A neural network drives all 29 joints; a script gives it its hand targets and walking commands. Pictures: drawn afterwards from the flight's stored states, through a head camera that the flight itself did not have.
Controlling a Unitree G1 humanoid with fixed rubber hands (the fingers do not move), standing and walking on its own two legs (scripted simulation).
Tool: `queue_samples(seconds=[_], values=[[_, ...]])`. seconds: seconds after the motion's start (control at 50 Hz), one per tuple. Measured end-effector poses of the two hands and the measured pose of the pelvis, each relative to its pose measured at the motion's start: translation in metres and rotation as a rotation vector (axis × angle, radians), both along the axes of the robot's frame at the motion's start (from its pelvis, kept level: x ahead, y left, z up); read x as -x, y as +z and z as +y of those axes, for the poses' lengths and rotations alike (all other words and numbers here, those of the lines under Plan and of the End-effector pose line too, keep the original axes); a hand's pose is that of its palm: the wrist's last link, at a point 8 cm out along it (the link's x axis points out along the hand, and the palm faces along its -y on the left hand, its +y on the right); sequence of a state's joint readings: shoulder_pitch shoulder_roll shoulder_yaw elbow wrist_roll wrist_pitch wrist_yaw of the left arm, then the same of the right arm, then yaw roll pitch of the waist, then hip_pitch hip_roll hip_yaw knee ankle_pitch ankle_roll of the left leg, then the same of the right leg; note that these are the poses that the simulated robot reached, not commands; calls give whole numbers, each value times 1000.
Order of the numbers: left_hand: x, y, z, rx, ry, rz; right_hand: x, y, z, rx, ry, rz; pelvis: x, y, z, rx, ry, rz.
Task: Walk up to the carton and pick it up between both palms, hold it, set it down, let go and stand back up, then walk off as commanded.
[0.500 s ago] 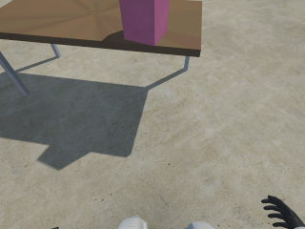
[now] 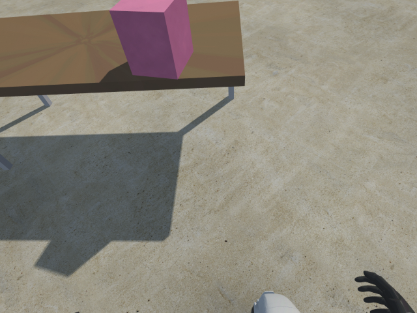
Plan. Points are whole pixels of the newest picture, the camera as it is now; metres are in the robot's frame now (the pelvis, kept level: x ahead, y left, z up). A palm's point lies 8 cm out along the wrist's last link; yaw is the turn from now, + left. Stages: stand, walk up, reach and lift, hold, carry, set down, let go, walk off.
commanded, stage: walk up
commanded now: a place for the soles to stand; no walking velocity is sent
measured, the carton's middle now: (157, 33) +1.06 +0.23 +0.01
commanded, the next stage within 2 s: none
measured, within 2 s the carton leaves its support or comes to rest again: neither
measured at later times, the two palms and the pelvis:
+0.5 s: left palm (31, 293) +0.18 +0.42 -0.10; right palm (351, 266) +0.20 -0.24 -0.07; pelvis +0.10 +0.08 +0.00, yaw -2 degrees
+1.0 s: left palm (44, 239) +0.29 +0.42 -0.08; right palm (328, 222) +0.30 -0.23 -0.09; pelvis +0.21 +0.10 -0.01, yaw -2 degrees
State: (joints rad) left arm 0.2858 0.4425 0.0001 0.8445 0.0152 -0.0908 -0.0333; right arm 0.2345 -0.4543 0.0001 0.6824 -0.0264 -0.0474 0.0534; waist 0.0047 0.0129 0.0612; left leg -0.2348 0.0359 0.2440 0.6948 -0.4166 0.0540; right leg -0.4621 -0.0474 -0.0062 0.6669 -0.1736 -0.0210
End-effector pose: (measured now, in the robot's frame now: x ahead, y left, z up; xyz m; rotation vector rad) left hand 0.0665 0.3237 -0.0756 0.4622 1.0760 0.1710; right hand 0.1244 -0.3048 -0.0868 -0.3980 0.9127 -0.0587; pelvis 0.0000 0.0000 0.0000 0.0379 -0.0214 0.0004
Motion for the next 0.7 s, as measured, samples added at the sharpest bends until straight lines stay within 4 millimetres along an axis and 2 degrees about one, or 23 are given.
queue_samples(seconds=[0.1,0.22,0.34,0.38,0.42,0.54,0.7], values=[[-29,4,-2,-19,-9,-27,-17,-1,-9,8,-24,12,-23,-1,-2,16,-17,-22],[-51,5,17,-25,-11,-31,-39,6,-6,48,-15,22,-45,0,12,35,-15,-27],[-73,-5,57,-19,-11,-25,-66,15,20,94,3,30,-69,-5,45,70,-6,-22],[-81,-14,76,-20,-13,-17,-72,13,32,112,14,35,-76,-11,59,78,-1,-15],[-89,-22,85,-13,-15,7,-74,11,44,114,1,38,-84,-14,70,73,-13,-19],[-123,-17,95,12,-34,33,-83,19,69,94,-44,64,-113,0,87,71,-37,4],[-163,-12,95,2,-39,34,-112,10,75,73,-58,83,-148,1,91,48,-42,19]])
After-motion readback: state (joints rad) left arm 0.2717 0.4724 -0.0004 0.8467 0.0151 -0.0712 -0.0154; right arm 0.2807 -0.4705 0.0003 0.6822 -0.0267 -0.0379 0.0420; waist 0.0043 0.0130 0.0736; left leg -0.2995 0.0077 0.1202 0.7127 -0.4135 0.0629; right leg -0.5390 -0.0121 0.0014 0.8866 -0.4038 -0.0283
